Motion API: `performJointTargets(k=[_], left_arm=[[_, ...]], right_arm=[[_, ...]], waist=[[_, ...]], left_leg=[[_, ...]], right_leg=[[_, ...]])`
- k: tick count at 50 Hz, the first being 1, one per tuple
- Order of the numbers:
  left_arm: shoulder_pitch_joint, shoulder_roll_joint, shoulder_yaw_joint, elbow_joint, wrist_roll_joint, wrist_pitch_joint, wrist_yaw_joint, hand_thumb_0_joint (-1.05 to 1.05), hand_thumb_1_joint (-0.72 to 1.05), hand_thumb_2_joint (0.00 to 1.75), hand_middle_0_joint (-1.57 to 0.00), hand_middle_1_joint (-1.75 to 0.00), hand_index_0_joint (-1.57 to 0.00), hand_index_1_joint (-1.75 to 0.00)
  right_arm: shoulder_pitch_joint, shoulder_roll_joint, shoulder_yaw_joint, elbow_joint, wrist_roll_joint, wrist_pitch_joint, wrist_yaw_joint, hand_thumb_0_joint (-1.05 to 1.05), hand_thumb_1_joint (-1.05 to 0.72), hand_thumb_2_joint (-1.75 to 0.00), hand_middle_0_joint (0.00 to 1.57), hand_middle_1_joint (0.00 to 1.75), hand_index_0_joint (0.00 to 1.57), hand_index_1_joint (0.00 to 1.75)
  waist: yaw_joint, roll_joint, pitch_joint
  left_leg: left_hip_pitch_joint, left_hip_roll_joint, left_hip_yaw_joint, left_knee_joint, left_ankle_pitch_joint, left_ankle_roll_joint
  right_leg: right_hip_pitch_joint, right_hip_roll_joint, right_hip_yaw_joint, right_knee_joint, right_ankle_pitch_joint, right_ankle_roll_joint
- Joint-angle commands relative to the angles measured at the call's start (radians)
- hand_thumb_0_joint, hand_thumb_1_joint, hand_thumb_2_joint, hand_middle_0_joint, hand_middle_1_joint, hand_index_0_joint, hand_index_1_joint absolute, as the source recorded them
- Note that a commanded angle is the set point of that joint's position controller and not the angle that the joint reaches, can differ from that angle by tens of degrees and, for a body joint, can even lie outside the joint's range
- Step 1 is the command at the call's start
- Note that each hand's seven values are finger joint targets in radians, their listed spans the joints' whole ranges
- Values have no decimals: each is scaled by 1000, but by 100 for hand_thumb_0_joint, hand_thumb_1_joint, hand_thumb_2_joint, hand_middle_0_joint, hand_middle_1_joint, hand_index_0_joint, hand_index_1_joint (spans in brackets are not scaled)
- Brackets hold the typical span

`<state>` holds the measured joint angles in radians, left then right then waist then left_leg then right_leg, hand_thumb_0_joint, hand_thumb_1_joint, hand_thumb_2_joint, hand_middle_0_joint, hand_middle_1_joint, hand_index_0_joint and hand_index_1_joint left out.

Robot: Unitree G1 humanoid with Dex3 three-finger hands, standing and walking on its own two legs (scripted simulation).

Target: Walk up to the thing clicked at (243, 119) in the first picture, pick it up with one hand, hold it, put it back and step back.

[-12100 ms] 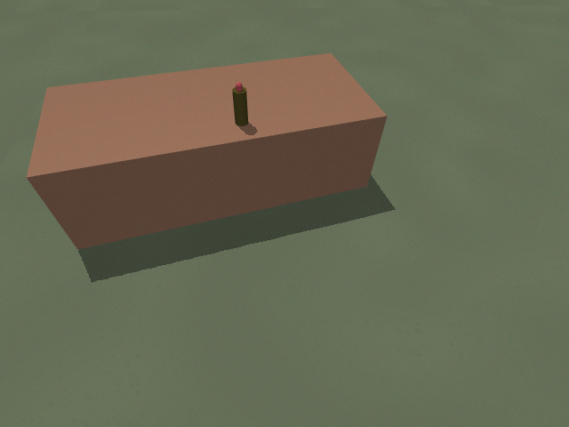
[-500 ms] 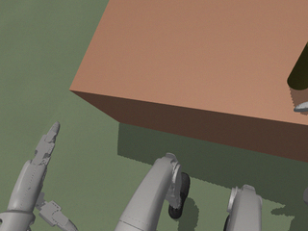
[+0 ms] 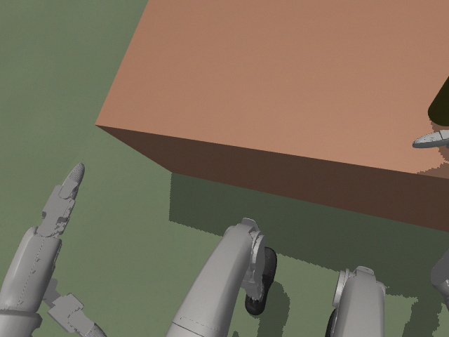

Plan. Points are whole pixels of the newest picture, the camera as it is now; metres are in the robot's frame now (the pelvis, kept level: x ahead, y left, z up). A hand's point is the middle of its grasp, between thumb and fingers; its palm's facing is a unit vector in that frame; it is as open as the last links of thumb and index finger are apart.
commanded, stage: close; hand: right
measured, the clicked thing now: out of the picture +0.57 -0.19 -0.03
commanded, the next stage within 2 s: settle in 0.64 s
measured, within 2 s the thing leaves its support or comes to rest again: leaves its support in 0.90 s
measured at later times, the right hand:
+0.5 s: hand out of the picture +0.56 -0.18 -0.05, palm faces +0.15 +0.99 -0.01, open 9.5 cm
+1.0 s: hand out of the picture +0.57 -0.19 -0.02, palm faces +0.15 +0.99 -0.01, open 7.3 cm
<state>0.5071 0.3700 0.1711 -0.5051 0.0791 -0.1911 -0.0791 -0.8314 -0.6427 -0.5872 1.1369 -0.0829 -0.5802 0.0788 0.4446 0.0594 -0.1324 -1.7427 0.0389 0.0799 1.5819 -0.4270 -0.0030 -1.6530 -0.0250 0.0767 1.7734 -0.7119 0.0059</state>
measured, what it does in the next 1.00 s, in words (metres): stands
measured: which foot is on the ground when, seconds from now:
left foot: down 0.00-1.00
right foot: down 0.00-1.00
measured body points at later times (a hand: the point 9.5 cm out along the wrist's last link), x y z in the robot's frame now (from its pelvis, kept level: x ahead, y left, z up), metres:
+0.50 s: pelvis +0.00 +0.00 +0.00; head +0.22 -0.07 +0.38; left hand +0.18 +0.26 +0.14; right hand +0.55 -0.23 -0.04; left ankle +0.13 +0.13 -0.50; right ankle +0.03 -0.12 -0.50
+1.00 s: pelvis +0.00 +0.00 +0.01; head +0.22 -0.07 +0.39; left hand +0.18 +0.26 +0.14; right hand +0.55 -0.24 -0.02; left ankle +0.13 +0.13 -0.50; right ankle +0.03 -0.12 -0.50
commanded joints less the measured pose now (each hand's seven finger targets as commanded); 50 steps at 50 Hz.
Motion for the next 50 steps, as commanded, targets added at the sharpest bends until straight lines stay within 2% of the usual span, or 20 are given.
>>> performJointTargets(k=[1, 3, 7, 8, 12, 15, 16, 17, 18, 20, 23, 25, 29, 31, 33, 38, 39, 44, 47, 50], left_arm=[[58, 187, 187, -123, -16, -26, 28, 0, -57, 7, -5, -5, -4, -7], [42, 179, 176, -150, -19, -22, 30, 0, -56, 7, -5, -5, -4, -6], [48, 176, 155, -199, -26, -17, 32, 0, -56, 6, -5, -5, -4, -5], [64, 186, 159, -201, -25, -13, 35, 0, -56, 6, -5, -5, -4, -6], [92, 174, 158, -185, -28, -9, 31, 0, -55, 5, -5, -5, -4, -5], [92, 176, 171, -198, -31, -8, 28, 0, -55, 5, -4, -4, -4, -5], [89, 184, 176, -194, -31, -10, 26, 0, -54, 5, -4, -4, -4, -4], [96, 161, 154, -176, -30, -7, 25, 0, -55, 5, -5, -5, -4, -5], [103, 150, 147, -153, -30, -6, 24, 0, -55, 5, -4, -4, -4, -5], [91, 141, 139, -149, -31, -8, 24, 0, -55, 5, -5, -5, -4, -5], [72, 173, 149, -197, -32, -8, 29, 0, -55, 5, -5, -5, -5, -5], [74, 180, 157, -198, -33, -5, 28, 0, -55, 5, -5, -5, -4, -5], [74, 169, 152, -197, -35, -13, 31, 0, -55, 5, -5, -5, -4, -5], [90, 162, 138, -174, -38, -11, 33, 0, -56, 5, -5, -5, -5, -5], [68, 180, 156, -190, -36, -11, 40, 0, -55, 4, -5, -5, -5, -5], [68, 151, 114, -158, -40, -13, 40, 0, -56, 5, -6, -6, -6, -6], [59, 170, 136, -196, -35, -14, 43, 0, -56, 5, -6, -6, -6, -6], [96, 170, 149, -132, -33, -4, 38, 0, -55, 5, -6, -6, -6, -6], [56, 183, 161, -170, -34, -2, 41, 0, -55, 5, -6, -6, -6, -6], [78, 152, 131, -105, -36, 9, 44, 0, -54, 5, -6, -6, -6, -6]], right_arm=[[-400, -226, -8, -200, -5, -51, -17, 0, 51, -8, 52, 28, 52, 28], [-415, -205, 5, -167, -6, -44, -17, 0, 50, -10, 59, 33, 58, 33], [-382, -200, 14, -97, -18, -32, -10, 0, 48, -13, 71, 41, 70, 41], [-376, -203, 15, -80, -19, -29, -10, 0, 47, -15, 76, 44, 76, 44], [-401, -204, -2, -114, -6, -27, -25, 0, 44, -26, 92, 58, 92, 59], [-429, -249, -17, -219, -11, -35, -34, 0, 30, -36, 100, 68, 99, 68], [-397, -190, 26, -165, -15, -26, -30, 0, 27, -39, 102, 71, 101, 71], [-445, -229, -4, -224, -13, -35, -37, 0, 23, -41, 103, 72, 102, 72], [-413, -172, 39, -163, -18, -27, -33, 0, 19, -45, 106, 76, 105, 76], [-404, -176, 25, -136, -13, -28, -38, 0, 12, -51, 110, 81, 109, 81], [-429, -259, -10, -246, -15, -33, -39, 0, 2, -60, 115, 89, 115, 89], [-391, -232, -2, -212, -8, -24, -32, 0, -6, -66, 118, 94, 117, 94], [-360, -134, 44, -151, 8, -17, -14, 0, -21, -79, 127, 105, 126, 105], [-376, -175, 23, -130, 7, -18, -13, 0, -30, -91, 132, 115, 131, 116], [-424, -241, 9, -183, -3, -26, -25, 0, -35, -99, 137, 122, 137, 122], [-430, -224, 20, -124, 5, -28, -24, 0, -44, -118, 137, 136, 139, 136], [-470, -277, 1, -200, -2, -34, -28, 0, -44, -122, 137, 137, 139, 137], [-469, -253, 18, -238, 2, -12, -16, 0, -50, -132, 141, 145, 144, 146], [-498, -250, 19, -290, 9, 4, -17, 0, -48, -133, 143, 147, 145, 147], [-470, -215, 36, -240, 10, 28, -19, 0, -44, -134, 144, 149, 147, 149]], waist=[[-26, -475, -602], [-13, -428, -588], [-4, -375, -603], [8, -369, -597], [0, -399, -630], [-15, -459, -678], [-6, -443, -667], [-8, -445, -638], [-5, -445, -604], [4, -421, -558], [-23, -451, -638], [-33, -449, -661], [4, -386, -614], [4, -374, -573], [-4, -396, -610], [0, -395, -544], [-9, -422, -611], [-23, -513, -669], [-29, -488, -707], [-39, -458, -633]], left_leg=[[423, -47, -25, -98, 122, 44], [457, -44, -29, -110, 102, 41], [505, -45, -32, -97, 128, 38], [507, -45, -30, -98, 139, 38], [524, -46, -34, -91, 168, 38], [518, -47, -38, -92, 185, 40], [508, -48, -33, -92, 186, 40], [500, -46, -38, -100, 161, 41], [477, -47, -37, -99, 156, 41], [465, -46, -36, -105, 135, 39], [506, -41, -46, -101, 149, 37], [526, -44, -42, -103, 153, 39], [530, -46, -36, -107, 163, 39], [493, -45, -37, -108, 138, 36], [511, -43, -48, -114, 121, 35], [489, -42, -53, -127, 73, 32], [523, -42, -58, -131, 89, 32], [489, -49, -38, -116, 140, 43], [537, -48, -38, -134, 134, 42], [549, -46, -42, -158, 117, 39]], right_leg=[[416, 6, 9, -270, 402, 12], [351, 14, 4, -276, 312, 3], [285, 18, -3, -264, 289, -5], [289, 19, -3, -261, 298, -4], [306, 23, -12, -256, 333, -4], [388, 18, -16, -253, 392, -1], [392, 18, -13, -255, 403, 2], [357, 18, -16, -254, 358, -2], [358, 18, -17, -259, 353, 0], [322, 17, -14, -257, 319, -3], [359, 14, -20, -256, 332, -3], [372, 17, -17, -263, 352, -2], [314, 17, -12, -264, 322, -6], [288, 19, -9, -258, 300, -8], [311, 18, -16, -259, 276, -9], [283, 21, -20, -275, 224, -10], [315, 18, -22, -272, 238, -11], [450, 11, -9, -282, 389, 6], [447, 12, -8, -300, 349, 2], [404, 17, -17, -322, 297, 0]])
